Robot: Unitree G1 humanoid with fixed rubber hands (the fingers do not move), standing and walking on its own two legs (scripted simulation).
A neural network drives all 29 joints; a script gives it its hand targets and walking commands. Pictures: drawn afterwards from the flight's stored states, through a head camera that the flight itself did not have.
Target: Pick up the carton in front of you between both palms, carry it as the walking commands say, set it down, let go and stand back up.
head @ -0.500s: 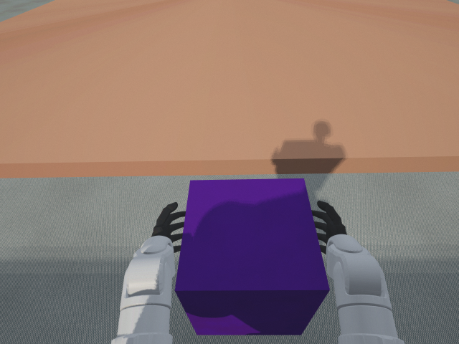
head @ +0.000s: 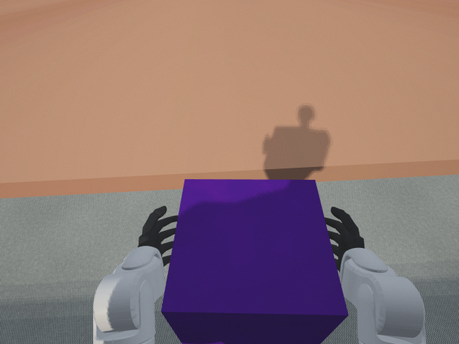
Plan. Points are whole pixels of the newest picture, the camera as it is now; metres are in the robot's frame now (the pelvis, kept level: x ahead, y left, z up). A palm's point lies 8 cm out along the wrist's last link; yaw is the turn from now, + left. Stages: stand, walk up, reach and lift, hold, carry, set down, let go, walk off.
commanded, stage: carry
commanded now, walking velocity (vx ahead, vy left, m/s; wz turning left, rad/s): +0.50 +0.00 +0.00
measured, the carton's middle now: (248, 272) +0.25 +0.00 +0.02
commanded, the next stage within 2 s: none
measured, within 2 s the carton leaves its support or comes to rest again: neither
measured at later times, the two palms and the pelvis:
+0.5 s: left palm (195, 142) +0.54 +0.11 +0.08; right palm (320, 133) +0.57 -0.19 +0.07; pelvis +0.31 -0.06 +0.01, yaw +3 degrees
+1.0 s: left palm (193, 51) +0.93 +0.15 +0.14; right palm (288, 48) +0.92 -0.15 +0.14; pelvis +0.65 +0.01 +0.00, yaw +0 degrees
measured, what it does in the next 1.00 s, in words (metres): walks ahead: right foot, then left foot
